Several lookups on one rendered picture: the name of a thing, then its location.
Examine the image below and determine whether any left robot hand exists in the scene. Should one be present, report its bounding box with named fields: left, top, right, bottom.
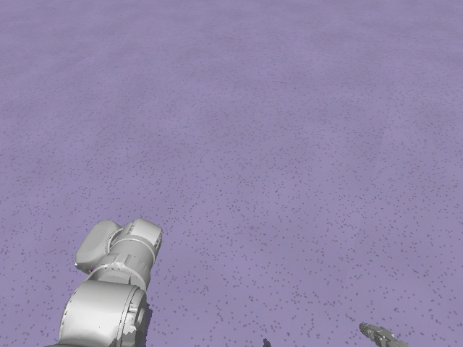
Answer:
left=75, top=220, right=121, bottom=275

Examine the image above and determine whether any right robot hand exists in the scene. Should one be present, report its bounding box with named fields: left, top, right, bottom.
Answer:
left=360, top=323, right=409, bottom=347

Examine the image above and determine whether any left robot arm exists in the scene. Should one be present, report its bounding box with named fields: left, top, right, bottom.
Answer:
left=44, top=217, right=163, bottom=347

